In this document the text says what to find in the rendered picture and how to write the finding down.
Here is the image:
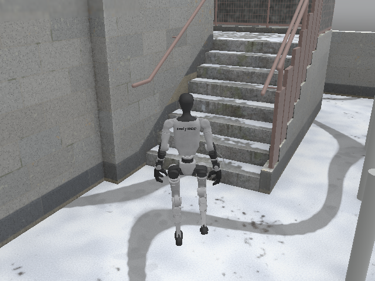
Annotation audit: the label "stairs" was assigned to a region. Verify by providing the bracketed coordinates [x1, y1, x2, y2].
[146, 39, 298, 192]

